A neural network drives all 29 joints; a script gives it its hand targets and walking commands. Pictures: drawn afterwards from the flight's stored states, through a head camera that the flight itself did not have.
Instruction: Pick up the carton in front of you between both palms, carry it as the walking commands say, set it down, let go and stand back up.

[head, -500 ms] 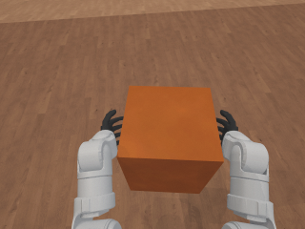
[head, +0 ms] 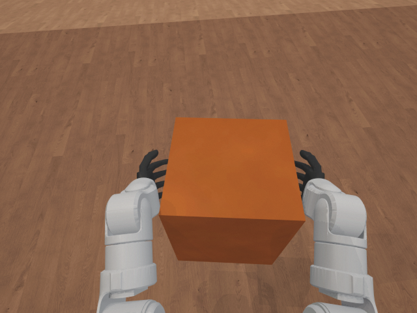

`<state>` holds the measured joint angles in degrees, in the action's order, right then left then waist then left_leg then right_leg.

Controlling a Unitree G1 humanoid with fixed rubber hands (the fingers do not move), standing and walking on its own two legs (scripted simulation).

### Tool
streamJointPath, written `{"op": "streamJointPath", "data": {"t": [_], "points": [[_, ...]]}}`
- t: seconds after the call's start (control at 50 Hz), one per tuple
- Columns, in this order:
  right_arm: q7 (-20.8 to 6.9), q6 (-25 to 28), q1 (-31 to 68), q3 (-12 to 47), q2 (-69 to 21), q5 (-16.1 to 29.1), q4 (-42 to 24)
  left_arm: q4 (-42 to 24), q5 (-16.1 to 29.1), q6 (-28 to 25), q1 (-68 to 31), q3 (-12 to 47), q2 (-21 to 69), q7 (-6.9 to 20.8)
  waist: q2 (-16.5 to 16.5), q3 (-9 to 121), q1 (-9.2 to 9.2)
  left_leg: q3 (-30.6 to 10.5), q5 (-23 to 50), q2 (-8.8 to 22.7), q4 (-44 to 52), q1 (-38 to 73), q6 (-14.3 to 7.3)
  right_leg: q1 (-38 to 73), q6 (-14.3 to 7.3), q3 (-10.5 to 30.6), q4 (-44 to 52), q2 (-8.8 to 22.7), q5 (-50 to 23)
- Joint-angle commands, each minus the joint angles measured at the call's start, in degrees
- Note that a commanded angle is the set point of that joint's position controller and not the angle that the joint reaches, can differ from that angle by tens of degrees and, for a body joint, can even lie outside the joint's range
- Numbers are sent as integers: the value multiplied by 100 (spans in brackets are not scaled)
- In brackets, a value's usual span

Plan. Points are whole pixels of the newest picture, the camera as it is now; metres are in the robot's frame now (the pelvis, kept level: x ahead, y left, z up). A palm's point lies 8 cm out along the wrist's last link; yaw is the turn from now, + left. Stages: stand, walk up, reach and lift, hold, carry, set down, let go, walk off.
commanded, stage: carry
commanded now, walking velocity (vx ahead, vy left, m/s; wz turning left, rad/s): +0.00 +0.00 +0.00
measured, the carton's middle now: (227, 196) +0.34 +0.00 +0.05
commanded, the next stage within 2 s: none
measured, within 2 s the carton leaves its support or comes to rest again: neither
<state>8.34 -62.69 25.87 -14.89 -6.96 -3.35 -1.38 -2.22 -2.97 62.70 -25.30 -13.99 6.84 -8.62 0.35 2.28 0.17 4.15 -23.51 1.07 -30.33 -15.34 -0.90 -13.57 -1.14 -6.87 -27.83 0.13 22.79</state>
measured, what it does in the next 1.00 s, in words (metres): stands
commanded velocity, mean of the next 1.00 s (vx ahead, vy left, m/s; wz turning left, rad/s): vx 0.15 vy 0.00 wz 0.00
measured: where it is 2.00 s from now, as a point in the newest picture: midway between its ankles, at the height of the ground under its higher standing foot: (229, 239)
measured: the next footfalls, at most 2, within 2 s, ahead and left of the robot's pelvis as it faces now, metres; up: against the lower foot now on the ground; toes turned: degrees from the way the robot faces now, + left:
right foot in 1.10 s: +0.13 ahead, -0.11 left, +0.01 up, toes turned -5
left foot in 1.46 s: +0.46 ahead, +0.06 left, +0.06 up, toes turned +4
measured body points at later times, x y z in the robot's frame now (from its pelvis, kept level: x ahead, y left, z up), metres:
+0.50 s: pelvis +0.00 +0.00 +0.00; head -0.01 +0.00 +0.45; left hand +0.33 +0.15 +0.10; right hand +0.33 -0.16 +0.10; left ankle +0.01 +0.12 -0.73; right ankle +0.01 -0.08 -0.74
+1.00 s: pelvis +0.04 +0.00 +0.00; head +0.03 -0.01 +0.45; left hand +0.38 +0.13 +0.14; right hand +0.37 -0.17 +0.13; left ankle +0.01 +0.11 -0.73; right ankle +0.01 -0.09 -0.70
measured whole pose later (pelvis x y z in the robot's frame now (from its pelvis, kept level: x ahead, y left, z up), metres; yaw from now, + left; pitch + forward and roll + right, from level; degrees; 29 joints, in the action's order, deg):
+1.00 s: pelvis +0.04 +0.00 +0.00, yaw +0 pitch +3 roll +0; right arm 10.5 -64.8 28.6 -13.5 -6.7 -1.3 -5.5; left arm -7.6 0.0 65.5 -27.3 -14.6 4.9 -9.7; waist -1.0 5.1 3.1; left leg 2.6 -26.7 0.5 -28.9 -13.5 -2.6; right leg -21.6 -2.2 -4.7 -46.1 0.2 34.4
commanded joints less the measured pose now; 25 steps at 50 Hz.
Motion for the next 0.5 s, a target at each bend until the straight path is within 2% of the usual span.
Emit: {"op": "streamJointPath", "data": {"t": [0.0, 0.02, 0.04, 0.06, 0.08, 0.1, 0.12, 0.14, 0.16, 0.18, 0.2, 0.22, 0.24, 0.26, 0.28, 0.3, 0.32, 0.34, 0.36, 0.38, 0.4, 0.42, 0.44, 0.46, 0.48], "points": [[-101, 82, 3182, 3428, -4226, 1038, -554, -377, 1248, -93, -3354, 3479, 4411, 112, 106, 1907, 55, -508, 1437, 539, 244, 744, -284, 766, -156, 703, 297, 782, -1723], [-75, 35, 3086, 3402, -4134, 1029, -406, -220, 1296, -57, -3152, 3494, 4440, 127, 11, 2063, -54, -478, 1607, 567, 201, 938, -316, 795, -156, 746, 303, 825, -1968], [-117, 75, 3104, 3503, -4471, 1109, -459, -548, 1151, -86, -3290, 3451, 4370, 130, -85, 1992, 45, -584, 1270, 519, 298, 684, -286, 773, -160, 634, 301, 774, -1361], [-100, 86, 3383, 3484, -4349, 1019, -534, -328, 1206, -71, -3378, 3531, 4525, 165, -192, 1807, -60, -515, 1079, 527, 384, 667, -244, 577, -105, 603, 436, 728, -995], [-137, 61, 3371, 3553, -4350, 1040, -511, -349, 1036, -77, -3333, 3325, 4282, 170, 204, 1703, 60, -488, 1093, 519, 354, 684, -215, 415, -157, 726, 516, 760, -975], [-152, 66, 3305, 3428, -4277, 965, -498, -188, 1071, -38, -3420, 3408, 4446, 166, -67, 1829, -30, -498, 1198, 503, 236, 671, -290, 612, -158, 691, 514, 808, -1318], [-158, 41, 3244, 3496, -4388, 993, -333, -435, 1001, -92, -3448, 3314, 4266, 165, 22, 1800, -16, -545, 1243, 473, 254, 548, -264, 674, -170, 698, 415, 804, -1462], [-166, 4, 3106, 3492, -4316, 1030, -279, -355, 1076, -60, -3349, 3400, 4397, 136, -27, 1855, -52, -498, 1371, 558, 271, 624, -256, 839, -167, 659, 359, 802, -1582], [-147, 60, 3352, 3461, -4228, 1086, -464, -256, 1089, -35, -3247, 3443, 4412, 133, 67, 2037, -28, -574, 1402, 476, 259, 644, -254, 918, -184, 623, 283, 714, -1655], [-134, 14, 3141, 3424, -4299, 912, -275, -382, 980, -73, -3317, 3309, 4311, 128, -6, 1773, 32, -460, 1003, 494, 233, 575, -263, 627, -193, 683, 469, 735, -1438], [-152, 19, 3165, 3470, -4420, 931, -427, -476, 1018, -84, -3442, 3361, 4308, 124, 347, 1873, 5, -465, 815, 469, 322, 550, -235, 749, -196, 671, 440, 755, -1223], [-159, 55, 3386, 3490, -4337, 1036, -504, -282, 995, -49, -3380, 3340, 4346, 146, 221, 1617, 40, -546, 607, 466, 354, 380, -280, 578, -207, 707, 549, 771, -1001], [-160, 6, 3157, 3380, -4302, 1100, -244, -267, 1009, -34, -3307, 3203, 4348, 117, 315, 1653, 8, -547, 806, 451, 371, 328, -325, 631, -132, 765, 577, 800, -1144], [-158, 46, 3344, 3522, -4374, 1072, -509, -474, 1100, -88, -3533, 3440, 4380, 126, 21, 1635, -13, -499, 1165, 460, 345, 400, -245, 672, -192, 683, 446, 792, -1305], [-159, 33, 3286, 3510, -4153, 1074, -352, -212, 1000, -32, -3253, 3327, 4238, 138, -91, 1620, 8, -518, 1311, 534, 244, 537, -283, 500, -194, 719, 429, 742, -1488], [-156, 50, 3318, 3509, -4400, 1118, -528, -361, 1090, -56, -3226, 3407, 4530, 161, -61, 1940, -56, -482, 1085, 521, 305, 668, -270, 685, -195, 657, 389, 743, -1213], [-118, 94, 3644, 3553, -4302, 1049, -632, -247, 1013, -65, -3425, 3479, 4581, 140, -55, 1874, -64, -469, 1143, 514, 258, 468, -259, 704, -181, 664, 291, 696, -1492], [-109, 67, 3636, 3482, -4364, 1072, -584, -154, 1024, -54, -3243, 3305, 4441, 137, 217, 1906, 17, -453, 1358, 505, 232, 555, -254, 726, -189, 653, 302, 726, -1822], [-115, 24, 3208, 3407, -4379, 1007, -356, -543, 1093, -90, -3481, 3413, 4370, 139, 204, 1794, 10, -373, 1543, 515, 137, 565, -218, 816, -208, 666, 259, 787, -2143], [-124, 11, 2882, 3423, -4278, 1003, -230, -422, 1080, -41, -3246, 3389, 4366, 152, -33, 2099, -19, -471, 1658, 517, 128, 638, -248, 924, -186, 702, 181, 817, -2276], [-128, 49, 3035, 3391, -4392, 1102, -326, -222, 1141, -40, -3223, 3398, 4457, 141, -43, 2234, -47, -426, 1722, 509, 116, 835, -268, 882, -161, 698, 165, 823, -2003], [-165, 50, 3200, 3431, -4442, 952, -379, -396, 951, -70, -3276, 3425, 4367, 154, -78, 2045, -27, -486, 2045, 565, 137, 699, -234, 916, -134, 565, 102, 701, -2094], [-160, 79, 3359, 3539, -4430, 1098, -529, -553, 1127, -80, -3415, 3510, 4545, 162, -366, 2090, -39, -509, 1790, 617, 99, 873, -257, 759, -218, 617, 169, 709, -1883], [-179, 39, 3138, 3380, -4475, 965, -257, -470, 1048, -57, -3527, 3466, 4302, 134, -478, 1920, 16, -499, 1635, 510, 229, 725, -220, 548, -187, 602, 257, 754, -1475], [-138, 21, 3220, 3341, -4210, 855, -341, -196, 1072, -31, -3290, 3494, 4506, 134, -163, 1682, -12, -535, 1715, 549, 338, 703, -277, 475, -145, 594, 221, 655, -1279]]}}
